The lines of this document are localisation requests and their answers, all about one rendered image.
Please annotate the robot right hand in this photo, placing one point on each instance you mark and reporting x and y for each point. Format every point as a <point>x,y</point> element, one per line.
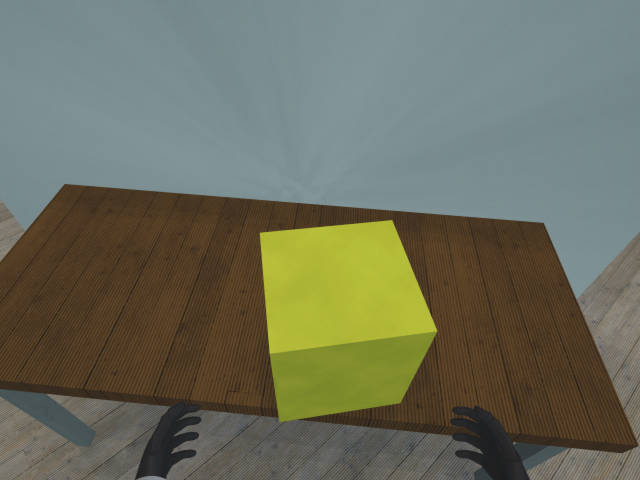
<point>500,459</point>

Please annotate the robot left hand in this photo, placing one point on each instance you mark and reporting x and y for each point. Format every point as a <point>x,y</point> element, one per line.
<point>157,459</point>

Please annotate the carton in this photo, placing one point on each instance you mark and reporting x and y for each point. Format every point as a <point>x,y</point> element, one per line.
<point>348,326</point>

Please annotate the table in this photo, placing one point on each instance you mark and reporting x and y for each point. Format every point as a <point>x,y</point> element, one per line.
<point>156,298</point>

